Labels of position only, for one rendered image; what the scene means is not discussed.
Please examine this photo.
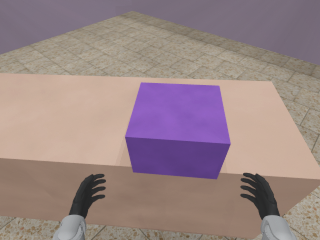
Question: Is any carton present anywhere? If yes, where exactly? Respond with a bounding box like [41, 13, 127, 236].
[125, 82, 231, 180]

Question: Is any pedestal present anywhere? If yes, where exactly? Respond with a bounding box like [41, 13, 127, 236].
[0, 73, 320, 239]

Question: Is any left robot forearm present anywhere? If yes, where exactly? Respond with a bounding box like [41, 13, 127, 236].
[52, 214, 87, 240]

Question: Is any robot left hand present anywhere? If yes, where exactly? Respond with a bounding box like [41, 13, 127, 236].
[69, 174, 106, 219]

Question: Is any right robot forearm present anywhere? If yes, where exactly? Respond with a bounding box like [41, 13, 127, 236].
[260, 215, 297, 240]

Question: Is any robot right hand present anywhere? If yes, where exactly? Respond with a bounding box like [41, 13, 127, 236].
[240, 172, 280, 220]

